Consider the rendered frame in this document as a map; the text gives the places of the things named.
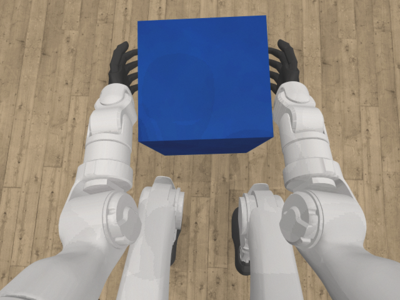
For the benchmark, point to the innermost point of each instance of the robot right hand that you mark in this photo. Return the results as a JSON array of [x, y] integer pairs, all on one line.
[[287, 67]]

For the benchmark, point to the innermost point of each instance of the robot shin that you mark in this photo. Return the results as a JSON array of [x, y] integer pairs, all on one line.
[[146, 192], [244, 251]]

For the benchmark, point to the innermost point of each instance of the robot left upper arm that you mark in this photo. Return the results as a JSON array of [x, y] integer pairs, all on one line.
[[95, 231]]

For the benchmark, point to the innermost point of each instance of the robot right forearm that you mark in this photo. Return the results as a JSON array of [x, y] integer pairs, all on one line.
[[304, 141]]

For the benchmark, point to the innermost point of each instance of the carton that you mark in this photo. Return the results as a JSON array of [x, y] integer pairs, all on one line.
[[204, 85]]

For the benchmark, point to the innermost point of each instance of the robot left hand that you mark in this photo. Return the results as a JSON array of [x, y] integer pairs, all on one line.
[[119, 69]]

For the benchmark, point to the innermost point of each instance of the robot right upper arm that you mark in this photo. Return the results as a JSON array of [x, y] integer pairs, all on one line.
[[328, 230]]

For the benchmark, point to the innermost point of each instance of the robot left shin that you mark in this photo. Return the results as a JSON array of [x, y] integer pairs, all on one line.
[[146, 192]]

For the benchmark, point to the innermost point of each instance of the robot left forearm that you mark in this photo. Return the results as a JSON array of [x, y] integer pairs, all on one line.
[[108, 148]]

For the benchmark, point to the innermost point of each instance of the robot right shin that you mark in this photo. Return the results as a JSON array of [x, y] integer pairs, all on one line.
[[244, 251]]

